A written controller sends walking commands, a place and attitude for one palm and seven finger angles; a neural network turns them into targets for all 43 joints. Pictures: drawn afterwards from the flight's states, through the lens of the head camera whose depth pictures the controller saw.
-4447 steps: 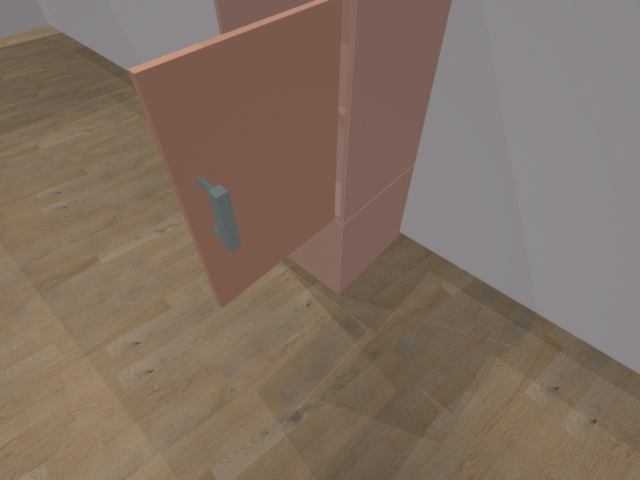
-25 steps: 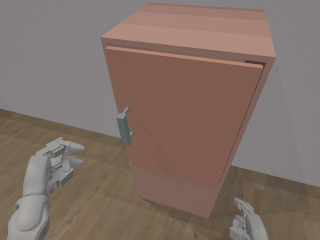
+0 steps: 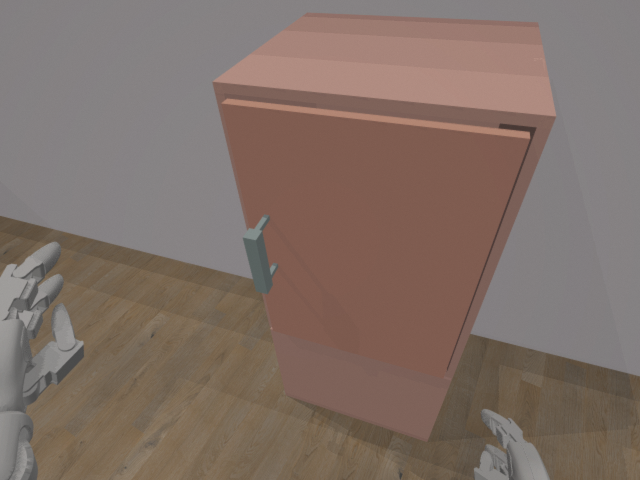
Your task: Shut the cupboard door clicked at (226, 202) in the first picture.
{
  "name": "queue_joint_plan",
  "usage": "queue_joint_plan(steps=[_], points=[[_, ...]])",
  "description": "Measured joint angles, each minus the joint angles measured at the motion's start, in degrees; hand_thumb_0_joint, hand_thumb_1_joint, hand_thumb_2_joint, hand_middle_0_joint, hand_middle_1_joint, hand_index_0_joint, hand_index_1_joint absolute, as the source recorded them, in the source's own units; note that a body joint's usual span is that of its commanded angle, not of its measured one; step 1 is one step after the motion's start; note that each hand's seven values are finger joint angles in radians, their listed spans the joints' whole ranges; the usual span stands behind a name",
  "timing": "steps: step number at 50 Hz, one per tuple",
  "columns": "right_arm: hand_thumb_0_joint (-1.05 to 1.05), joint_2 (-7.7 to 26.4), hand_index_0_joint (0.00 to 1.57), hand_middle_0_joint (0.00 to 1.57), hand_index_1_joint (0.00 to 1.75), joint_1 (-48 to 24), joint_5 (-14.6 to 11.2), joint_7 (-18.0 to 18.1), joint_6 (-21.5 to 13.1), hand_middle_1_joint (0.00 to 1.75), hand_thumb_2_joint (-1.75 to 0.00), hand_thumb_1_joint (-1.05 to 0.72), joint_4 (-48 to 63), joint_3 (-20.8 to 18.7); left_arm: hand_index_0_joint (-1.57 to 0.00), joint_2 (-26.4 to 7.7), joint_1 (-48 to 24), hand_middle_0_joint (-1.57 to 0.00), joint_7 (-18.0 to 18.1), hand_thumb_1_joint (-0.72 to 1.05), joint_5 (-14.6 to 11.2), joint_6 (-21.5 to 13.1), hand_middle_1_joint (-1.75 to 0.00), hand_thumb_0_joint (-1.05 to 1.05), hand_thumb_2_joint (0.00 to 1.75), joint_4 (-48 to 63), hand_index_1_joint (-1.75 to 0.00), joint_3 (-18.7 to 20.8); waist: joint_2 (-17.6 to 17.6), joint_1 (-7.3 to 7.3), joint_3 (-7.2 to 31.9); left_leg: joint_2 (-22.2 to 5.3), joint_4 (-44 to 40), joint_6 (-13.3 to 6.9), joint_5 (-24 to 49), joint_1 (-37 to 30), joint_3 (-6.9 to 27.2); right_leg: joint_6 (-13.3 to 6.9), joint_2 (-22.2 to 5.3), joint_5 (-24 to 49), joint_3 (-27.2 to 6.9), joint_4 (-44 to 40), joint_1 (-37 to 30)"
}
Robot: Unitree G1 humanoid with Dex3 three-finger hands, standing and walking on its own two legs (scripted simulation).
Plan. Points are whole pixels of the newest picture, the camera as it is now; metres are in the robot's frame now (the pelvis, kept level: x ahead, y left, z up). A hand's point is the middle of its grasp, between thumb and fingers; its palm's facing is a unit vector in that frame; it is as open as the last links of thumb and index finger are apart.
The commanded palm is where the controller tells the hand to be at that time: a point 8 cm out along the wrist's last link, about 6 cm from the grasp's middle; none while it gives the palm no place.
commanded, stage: draw the hand back to the body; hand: left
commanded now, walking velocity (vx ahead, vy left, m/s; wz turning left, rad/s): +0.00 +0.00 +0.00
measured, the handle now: (264, 254) +0.50 +0.18 -0.03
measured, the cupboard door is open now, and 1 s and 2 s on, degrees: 0 0 0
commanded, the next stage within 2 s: step back with the hand held close in 0.18 s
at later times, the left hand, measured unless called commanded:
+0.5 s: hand (100, 344) +0.20 +0.25 +0.15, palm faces +0.41 -0.80 -0.44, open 7.5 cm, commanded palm +0.14 +0.28 +0.17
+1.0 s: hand (41, 388) +0.15 +0.28 +0.15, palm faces +0.41 -0.79 -0.46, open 7.4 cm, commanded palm +0.09 +0.31 +0.17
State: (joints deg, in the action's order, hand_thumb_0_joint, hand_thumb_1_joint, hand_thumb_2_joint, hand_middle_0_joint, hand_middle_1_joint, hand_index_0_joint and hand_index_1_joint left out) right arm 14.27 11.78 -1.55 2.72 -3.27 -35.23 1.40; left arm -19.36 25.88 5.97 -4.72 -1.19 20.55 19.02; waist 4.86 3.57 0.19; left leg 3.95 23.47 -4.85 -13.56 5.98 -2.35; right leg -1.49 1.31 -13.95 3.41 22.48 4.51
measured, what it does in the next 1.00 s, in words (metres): shifts its weight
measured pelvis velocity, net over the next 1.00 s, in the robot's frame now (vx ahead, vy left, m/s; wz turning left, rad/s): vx -0.06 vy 0.01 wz -0.03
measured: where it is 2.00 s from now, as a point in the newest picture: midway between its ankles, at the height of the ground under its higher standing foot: outside the picture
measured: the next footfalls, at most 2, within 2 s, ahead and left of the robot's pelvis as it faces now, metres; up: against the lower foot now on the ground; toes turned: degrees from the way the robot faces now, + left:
right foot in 1.90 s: -0.33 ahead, -0.04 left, +0.00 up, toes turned -8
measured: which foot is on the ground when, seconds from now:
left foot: down 0.00-1.00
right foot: down 0.00-1.00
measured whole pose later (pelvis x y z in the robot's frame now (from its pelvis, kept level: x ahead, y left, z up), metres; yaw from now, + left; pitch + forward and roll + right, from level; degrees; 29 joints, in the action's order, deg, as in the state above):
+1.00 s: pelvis -0.06 +0.01 -0.01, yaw -2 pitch +0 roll -2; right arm 13.7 12.7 -0.8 5.6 1.3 -30.5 0.0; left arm -24.1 31.1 8.0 -2.4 -8.7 26.4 23.8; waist 0.7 0.0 2.3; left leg 3.0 33.0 -6.4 -13.1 20.6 -4.7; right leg -0.4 1.8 -12.6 1.7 31.9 19.5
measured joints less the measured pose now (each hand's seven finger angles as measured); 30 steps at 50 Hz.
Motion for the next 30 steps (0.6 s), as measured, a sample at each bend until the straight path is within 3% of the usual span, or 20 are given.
queue_joint_plan(steps=[6, 16, 24, 30], points=[[0.02, -0.6, 0.20, 0.20, 0.30, 0.5, 0.1, 0.5, -0.8, 0.30, -0.90, -0.91, -0.5, 0.2, -0.22, -0.1, 0.7, -0.22, -0.1, 0.89, 0.0, 0.1, -0.31, 0.01, 0.89, 0.4, -0.32, -1.3, -1.1, -0.13, 0.3, -0.6, 0.2, 0.5, 0.1, 0.0, -0.1, -0.6, 0.6, 0.3, -0.1, -0.1, 0.0], [0.02, -0.6, 0.20, 0.20, 0.30, -0.2, -0.1, 0.7, -1.3, 0.30, -0.90, -0.91, -0.7, 0.0, -0.21, -0.9, 0.1, -0.21, 0.0, 0.89, -0.4, -1.4, -0.30, 0.01, 0.89, -0.2, -0.30, 0.2, -0.5, -0.62, -0.3, -1.3, 0.3, 1.2, 0.2, -0.1, -0.2, -1.3, 1.3, 0.7, -0.2, -0.4, -0.2], [0.02, 0.5, 0.20, 0.20, 0.30, -0.5, 0.3, 0.7, 1.8, 0.30, -0.90, -0.91, 0.6, -1.3, -0.21, -1.1, 2.9, -0.21, 0.6, 0.89, 0.4, -5.7, -0.30, 0.01, 0.89, 0.0, -0.30, 1.6, 0.5, -2.20, 1.9, -2.1, 3.9, 1.1, -1.1, 6.5, -0.2, -1.3, 2.0, 0.6, -0.1, 1.0, 5.4], [0.02, 0.9, 0.20, 0.20, 0.30, -0.6, 0.1, 1.8, 4.3, 0.30, -0.90, -0.91, 1.3, -2.4, -0.21, -2.6, 4.7, -0.21, 0.7, 0.88, 0.4, -6.0, -0.30, 0.01, 0.89, 1.5, -0.30, 1.4, -0.5, -3.02, 1.9, -1.1, 4.3, 0.5, -1.1, 8.2, -1.4, -0.5, 0.9, -0.8, -1.1, 4.6, 8.8]])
